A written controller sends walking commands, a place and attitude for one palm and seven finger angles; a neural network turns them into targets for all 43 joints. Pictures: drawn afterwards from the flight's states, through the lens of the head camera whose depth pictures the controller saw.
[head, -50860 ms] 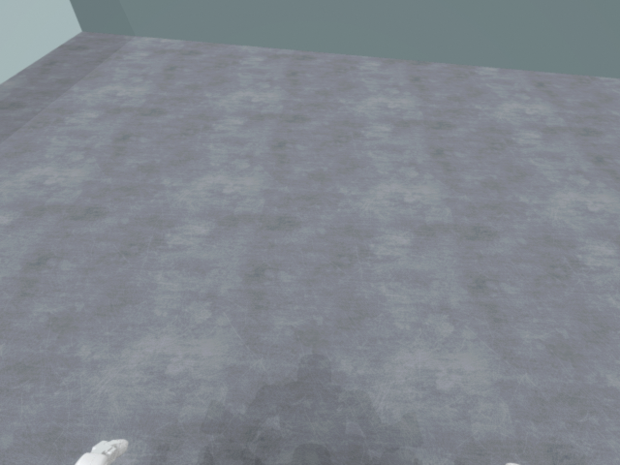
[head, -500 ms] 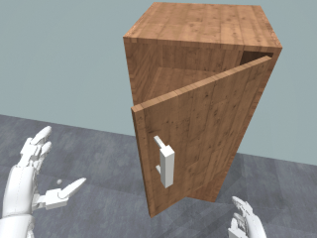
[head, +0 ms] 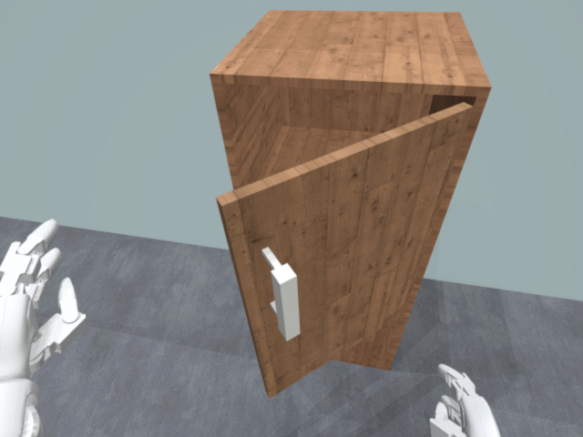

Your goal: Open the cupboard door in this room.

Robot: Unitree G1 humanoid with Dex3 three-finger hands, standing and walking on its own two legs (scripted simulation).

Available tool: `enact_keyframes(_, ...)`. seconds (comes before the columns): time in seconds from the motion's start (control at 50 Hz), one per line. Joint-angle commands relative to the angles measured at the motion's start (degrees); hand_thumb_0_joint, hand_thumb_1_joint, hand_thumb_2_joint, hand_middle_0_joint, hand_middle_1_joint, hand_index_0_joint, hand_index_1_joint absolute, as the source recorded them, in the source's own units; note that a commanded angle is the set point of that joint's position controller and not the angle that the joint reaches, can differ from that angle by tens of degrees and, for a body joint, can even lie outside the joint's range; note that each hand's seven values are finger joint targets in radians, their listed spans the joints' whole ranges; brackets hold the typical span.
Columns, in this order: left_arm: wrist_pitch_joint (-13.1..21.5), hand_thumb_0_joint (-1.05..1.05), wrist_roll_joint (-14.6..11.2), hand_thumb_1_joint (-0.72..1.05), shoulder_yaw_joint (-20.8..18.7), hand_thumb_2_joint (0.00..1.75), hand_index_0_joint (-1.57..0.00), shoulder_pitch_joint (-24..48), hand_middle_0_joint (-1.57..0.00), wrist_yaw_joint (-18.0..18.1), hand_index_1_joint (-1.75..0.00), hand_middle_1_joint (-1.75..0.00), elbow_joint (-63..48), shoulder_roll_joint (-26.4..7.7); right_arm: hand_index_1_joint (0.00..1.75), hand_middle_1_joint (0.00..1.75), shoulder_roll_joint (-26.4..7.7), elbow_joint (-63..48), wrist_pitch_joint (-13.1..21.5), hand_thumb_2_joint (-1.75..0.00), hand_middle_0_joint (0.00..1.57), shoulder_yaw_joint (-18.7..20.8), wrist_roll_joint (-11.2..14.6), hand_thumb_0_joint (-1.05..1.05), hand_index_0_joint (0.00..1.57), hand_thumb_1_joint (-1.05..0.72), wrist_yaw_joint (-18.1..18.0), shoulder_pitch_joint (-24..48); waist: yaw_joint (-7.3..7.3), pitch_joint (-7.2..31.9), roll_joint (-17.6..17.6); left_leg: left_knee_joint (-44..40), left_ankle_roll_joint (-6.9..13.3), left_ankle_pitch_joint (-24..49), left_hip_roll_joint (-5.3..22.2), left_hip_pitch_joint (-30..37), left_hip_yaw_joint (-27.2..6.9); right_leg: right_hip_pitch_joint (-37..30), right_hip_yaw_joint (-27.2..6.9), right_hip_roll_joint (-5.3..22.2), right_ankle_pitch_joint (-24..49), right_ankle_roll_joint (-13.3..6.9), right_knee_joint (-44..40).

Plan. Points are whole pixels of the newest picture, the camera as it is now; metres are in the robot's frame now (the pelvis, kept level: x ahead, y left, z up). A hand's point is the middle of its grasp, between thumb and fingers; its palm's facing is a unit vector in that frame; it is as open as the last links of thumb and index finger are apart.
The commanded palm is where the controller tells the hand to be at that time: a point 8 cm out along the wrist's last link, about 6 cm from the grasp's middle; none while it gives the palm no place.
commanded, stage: draw the hand back to the body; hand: left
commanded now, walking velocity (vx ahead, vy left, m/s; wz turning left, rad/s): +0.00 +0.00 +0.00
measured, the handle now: (279, 294) +0.30 +0.06 +0.05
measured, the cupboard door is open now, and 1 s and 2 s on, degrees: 43 43 43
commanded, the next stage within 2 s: step back with the hand held close in 0.14 s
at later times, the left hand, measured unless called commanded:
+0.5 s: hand (71, 328) +0.18 +0.26 +0.14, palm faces +0.38 -0.80 -0.47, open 7.4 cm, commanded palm +0.12 +0.31 +0.17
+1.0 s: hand out of the picture +0.10 +0.30 +0.15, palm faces +0.45 -0.76 -0.47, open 7.4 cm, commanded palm +0.03 +0.34 +0.17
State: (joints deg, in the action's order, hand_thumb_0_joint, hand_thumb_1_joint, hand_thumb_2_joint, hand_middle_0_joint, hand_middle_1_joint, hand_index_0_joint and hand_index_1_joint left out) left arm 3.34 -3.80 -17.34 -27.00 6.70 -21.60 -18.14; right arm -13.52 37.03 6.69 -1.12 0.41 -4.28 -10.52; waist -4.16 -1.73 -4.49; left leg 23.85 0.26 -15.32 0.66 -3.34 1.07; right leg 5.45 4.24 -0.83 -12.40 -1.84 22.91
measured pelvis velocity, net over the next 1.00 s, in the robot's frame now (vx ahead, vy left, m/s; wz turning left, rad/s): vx -0.09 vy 0.03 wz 0.03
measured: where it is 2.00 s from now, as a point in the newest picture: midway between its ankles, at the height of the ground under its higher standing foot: outside the picture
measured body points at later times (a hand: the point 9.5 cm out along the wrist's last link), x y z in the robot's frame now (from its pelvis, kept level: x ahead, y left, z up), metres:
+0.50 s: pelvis -0.02 +0.01 +0.00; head -0.01 -0.01 +0.45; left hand +0.15 +0.30 +0.17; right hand +0.16 -0.23 -0.09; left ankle -0.02 +0.12 -0.74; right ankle +0.01 -0.10 -0.74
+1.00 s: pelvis -0.09 +0.03 -0.02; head -0.08 +0.05 +0.43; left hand +0.07 +0.34 +0.17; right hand +0.08 -0.20 -0.09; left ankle -0.02 +0.12 -0.74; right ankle +0.01 -0.09 -0.74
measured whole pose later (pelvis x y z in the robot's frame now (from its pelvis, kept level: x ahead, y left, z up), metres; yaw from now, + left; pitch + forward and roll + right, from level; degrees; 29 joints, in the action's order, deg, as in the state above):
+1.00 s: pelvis -0.09 +0.03 -0.02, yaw +2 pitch -2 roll -2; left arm 10.4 -0.1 -24.0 -29.4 8.9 -30.5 -23.0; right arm -12.1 31.8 4.3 -0.7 0.2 -4.6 -12.8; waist -0.1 -3.5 0.5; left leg 37.3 3.6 -12.9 -1.1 -23.0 1.2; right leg 23.4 1.2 -0.5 -13.0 0.8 34.8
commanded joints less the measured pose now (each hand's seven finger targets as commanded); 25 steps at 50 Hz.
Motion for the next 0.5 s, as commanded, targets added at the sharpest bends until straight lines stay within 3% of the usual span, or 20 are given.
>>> enact_keyframes(0.0,4.88,0.0,0.35,0.9,-8.36,0.9,-0.2,4.99,-0.2,1.04,-0.3,-0.3,-13.05,-12.33,0.3,0.3,-4.95,-9.47,3.59,-0.9,0.2,1.99,-0.01,0.0,0.2,-0.9,-0.95,8.22,-0.07,4.54,1.92,-3.36,1.5,10.87,-0.33,-2.37,-0.82,-2.29,-3.41,1.59,7.41,0.92,-4.66)
enact_keyframes(0.02,4.96,0.0,0.53,0.9,-8.78,0.9,-0.2,5.53,-0.2,1.09,-0.3,-0.3,-13.62,-13.1,0.3,0.3,-5.12,-9.29,3.83,-0.9,0.2,1.98,-0.03,0.0,0.2,-0.9,-1.01,8.51,-0.23,4.57,-1.07,-3.32,1.34,10.97,-0.45,-2.24,-0.69,-2.43,-3.58,1.76,7.68,0.75,-4.73)
enact_keyframes(0.04,5.1,0.0,0.43,0.9,-8.34,0.9,-0.2,5.33,-0.2,1.12,-0.3,-0.3,-14.17,-12.47,0.3,0.3,-4.83,-9.26,3.99,-0.9,0.2,1.86,-0.07,0.0,0.2,-0.9,-0.99,8.32,-0.07,4.92,-1.32,-3.43,1.29,11.49,-0.45,-1.96,-0.79,-2.7,-3.46,1.81,8.3,0.79,-4.57)
enact_keyframes(0.14,4.91,0.0,0.21,0.9,-7.54,0.9,-0.2,4.19,-0.2,0.95,-0.3,-0.3,-10.55,-11.28,0.3,0.3,-4.8,-8.79,4.15,-0.9,0.2,2.0,0.05,0.0,0.2,-0.9,-0.97,8.47,0.22,1.59,2.5,-3.71,1.48,9.6,-0.25,-2.6,-0.69,-0.73,-3.58,1.56,5.86,1.14,-5.91)
enact_keyframes(0.2,5.15,0.0,0.06,0.9,-7.17,0.9,-0.2,4.67,-0.2,0.65,-0.3,-0.3,-9.83,-10.79,0.3,0.3,-4.83,-8.73,3.95,-0.9,0.2,2.23,0.22,0.0,0.2,-0.9,-0.96,8.62,0.36,1.5,3.74,-3.53,1.76,8.31,-0.24,-2.32,-0.4,-0.16,-3.99,1.59,3.7,1.4,-6.69)
enact_keyframes(0.22,5.19,0.0,0.22,0.9,-7.58,0.9,-0.2,5.29,-0.2,0.7,-0.3,-0.3,-9.37,-11.47,0.3,0.3,-5.08,-8.54,4.0,-0.9,0.2,2.27,0.22,0.0,0.2,-0.9,-1.05,8.8,0.24,1.03,2.36,-3.64,1.67,8.04,-0.29,-2.32,-0.52,0.09,-3.94,1.62,3.32,1.17,-6.89)
enact_keyframes(0.24,5.92,0.0,0.19,0.9,-8.54,0.9,-0.2,11.71,-0.2,0.98,-0.3,-0.3,-13.21,-13.52,0.3,0.3,-5.09,-8.74,4.26,-0.9,0.2,2.11,0.18,0.0,0.2,-0.9,-1.11,9.16,0.56,2.83,1.21,-3.76,1.77,7.44,-0.51,-1.73,-0.66,-0.33,-4.24,1.9,2.83,1.27,-6.85)
enact_keyframes(0.26,7.91,0.0,0.74,0.9,-15.62,0.9,-0.2,14.61,-0.2,1.41,-0.3,-0.3,-14.23,-19.85,0.3,0.3,-6.08,-10.7,3.08,-0.9,0.2,2.11,0.77,0.0,0.2,-0.9,-0.87,6.73,2.62,-1.59,4.13,-1.42,2.56,3.93,0.46,-6.38,-2.37,5.8,-9.38,4.61,2.6,1.55,-10.05)
enact_keyframes(0.28,7.9,0.0,0.8,0.9,-12.53,0.9,-0.2,7.95,-0.2,0.78,-0.3,-0.3,-9.33,-15.51,0.3,0.3,-5.22,-9.54,2.16,-0.9,0.2,2.34,0.34,0.0,0.2,-0.9,-0.75,6.44,2.79,0.3,7.93,0.89,2.58,4.39,0.24,-5.57,-2.54,5.76,-9.46,6.17,2.38,1.39,-10.45)
enact_keyframes(0.3,7.47,0.0,1.05,0.9,-10.84,0.9,-0.2,4.82,-0.2,0.47,-0.3,-0.3,-8.53,-13.84,0.3,0.3,-5.36,-9.9,1.46,-0.9,0.2,2.52,0.24,0.0,0.2,-0.9,-0.48,7.0,2.86,0.56,8.82,1.87,2.49,5.58,0.03,-4.94,-2.23,6.63,-9.51,6.66,3.65,1.21,-10.48)
enact_keyframes(0.32,7.72,0.0,1.1,0.9,-10.79,0.9,-0.2,4.18,-0.2,0.4,-0.3,-0.3,-9.47,-13.96,0.3,0.3,-5.67,-10.33,0.99,-0.9,0.2,2.57,0.14,0.0,0.2,-0.9,-0.52,7.32,2.82,1.23,5.93,1.72,2.34,7.1,0.04,-5.03,-2.09,6.53,-8.78,7.05,6.22,0.98,-9.64)
enact_keyframes(0.36,7.95,0.0,1.13,0.9,-9.45,0.9,-0.2,0.32,-0.2,0.38,-0.3,-0.3,-10.19,-12.37,0.3,0.3,-5.98,-10.84,0.17,-0.9,0.2,2.73,-0.04,0.0,0.2,-0.9,-0.46,6.87,3.11,4.4,3.99,1.09,1.9,9.7,0.8,-5.77,-2.3,4.87,-7.32,7.02,8.7,1.03,-6.91)
enact_keyframes(0.4,7.87,0.0,1.14,0.9,-9.39,0.9,-0.2,-1.7,-0.2,0.57,-0.3,-0.3,-12.63,-12.45,0.3,0.3,-6.39,-11.65,-0.6,-0.9,0.2,3.22,0.16,0.0,0.2,-0.9,-0.39,6.74,3.22,7.37,3.54,1.09,1.79,12.73,1.54,-6.15,-2.13,3.27,-6.68,6.64,12.92,1.35,-4.5)
enact_keyframes(0.42,8.01,0.0,1.1,0.9,-10.47,0.9,-0.2,-2.43,-0.2,0.93,-0.3,-0.3,-13.89,-13.57,0.3,0.3,-6.61,-11.61,-0.83,-0.9,0.2,3.32,0.08,0.0,0.2,-0.9,-0.77,7.0,3.05,8.78,1.01,0.38,1.71,15.45,1.95,-6.13,-2.61,2.04,-5.85,6.55,15.74,1.23,-2.92)
enact_keyframes(0.48,8.05,0.0,1.14,0.9,-12.33,0.9,-0.2,-3.27,-0.2,1.54,-0.3,-0.3,-17.68,-15.36,0.3,0.3,-6.47,-13.1,-1.61,-0.9,0.2,3.71,0.27,0.0,0.2,-0.9,-0.95,6.68,3.07,11.36,3.59,0.39,1.51,19.41,2.99,-8.39,-3.55,0.07,-5.51,5.49,19.31,1.63,0.83)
